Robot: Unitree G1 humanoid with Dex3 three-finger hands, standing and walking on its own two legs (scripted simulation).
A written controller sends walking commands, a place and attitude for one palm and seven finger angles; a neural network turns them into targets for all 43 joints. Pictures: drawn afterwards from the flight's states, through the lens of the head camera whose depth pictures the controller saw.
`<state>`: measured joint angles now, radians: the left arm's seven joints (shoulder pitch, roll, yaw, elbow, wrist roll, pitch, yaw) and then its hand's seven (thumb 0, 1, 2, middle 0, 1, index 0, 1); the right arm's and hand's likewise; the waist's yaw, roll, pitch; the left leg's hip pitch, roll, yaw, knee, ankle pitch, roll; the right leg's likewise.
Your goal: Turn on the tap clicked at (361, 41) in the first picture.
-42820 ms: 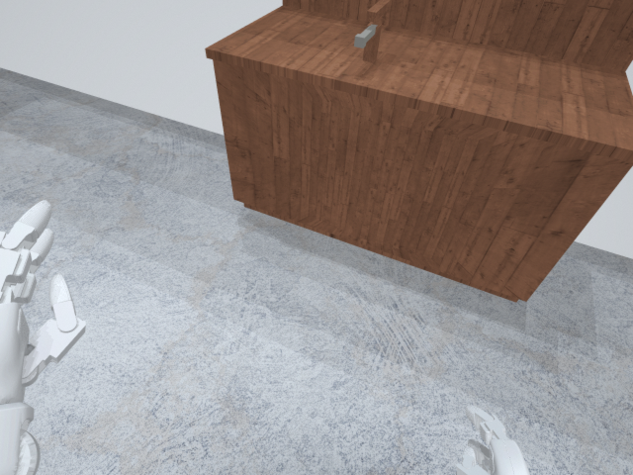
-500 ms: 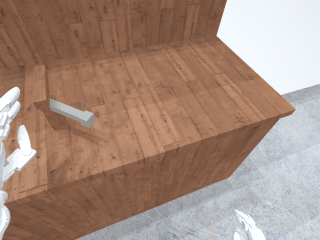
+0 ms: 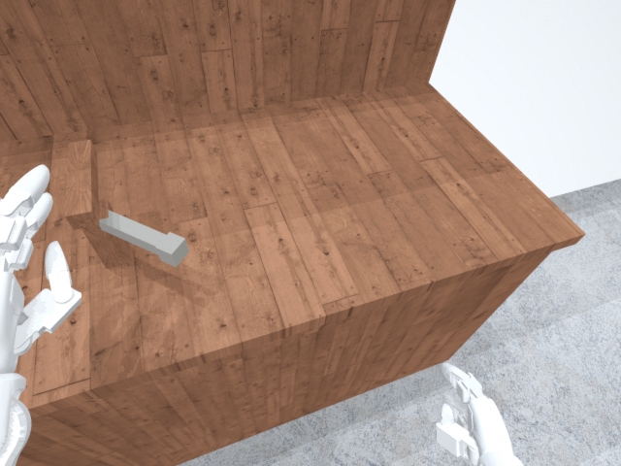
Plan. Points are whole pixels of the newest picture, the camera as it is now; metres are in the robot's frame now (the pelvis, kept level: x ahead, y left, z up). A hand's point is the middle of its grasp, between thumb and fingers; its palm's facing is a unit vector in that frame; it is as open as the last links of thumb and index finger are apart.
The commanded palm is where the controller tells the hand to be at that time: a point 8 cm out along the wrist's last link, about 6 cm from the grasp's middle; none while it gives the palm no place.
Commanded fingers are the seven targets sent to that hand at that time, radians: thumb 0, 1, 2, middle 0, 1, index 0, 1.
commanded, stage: look again from close up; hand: left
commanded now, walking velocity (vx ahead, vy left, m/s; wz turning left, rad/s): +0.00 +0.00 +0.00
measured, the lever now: (172, 249) +0.34 +0.22 +0.08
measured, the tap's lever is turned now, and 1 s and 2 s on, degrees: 45 45 45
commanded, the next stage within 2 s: shuffle to correct the standing spot in 0.28 s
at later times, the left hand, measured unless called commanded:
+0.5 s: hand (87, 308) +0.21 +0.23 +0.16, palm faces +0.37 -0.85 -0.38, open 7.4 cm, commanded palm +0.15 +0.27 +0.18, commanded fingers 0.00 0.90 0.90 -0.20 -0.30 -0.20 -0.30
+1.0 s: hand (116, 351) +0.18 +0.19 +0.16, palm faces +0.38 -0.85 -0.37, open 7.4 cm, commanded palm +0.12 +0.23 +0.18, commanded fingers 0.00 0.90 0.90 -0.20 -0.30 -0.20 -0.30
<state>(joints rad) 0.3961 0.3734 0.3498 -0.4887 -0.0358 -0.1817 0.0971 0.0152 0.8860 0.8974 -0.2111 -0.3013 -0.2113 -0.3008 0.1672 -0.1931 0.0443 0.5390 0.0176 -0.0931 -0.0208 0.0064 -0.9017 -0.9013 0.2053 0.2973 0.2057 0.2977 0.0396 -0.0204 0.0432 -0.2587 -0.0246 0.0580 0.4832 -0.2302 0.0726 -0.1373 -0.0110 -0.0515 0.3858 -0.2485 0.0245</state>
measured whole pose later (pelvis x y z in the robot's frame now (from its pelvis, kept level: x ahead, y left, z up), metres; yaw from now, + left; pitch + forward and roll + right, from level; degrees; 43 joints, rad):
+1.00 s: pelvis -0.04 -0.05 +0.00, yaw +0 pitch +2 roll -2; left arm 0.47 0.36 0.33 -0.51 -0.07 -0.16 0.14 0.01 0.88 0.90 -0.21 -0.30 -0.21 -0.30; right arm 0.21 -0.24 0.01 0.59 0.03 -0.11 -0.06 0.01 -0.90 -0.90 0.21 0.30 0.21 0.30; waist 0.02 0.03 0.02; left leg -0.29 0.00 -0.04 0.55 -0.30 0.01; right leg -0.26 0.05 -0.08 0.45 -0.22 -0.05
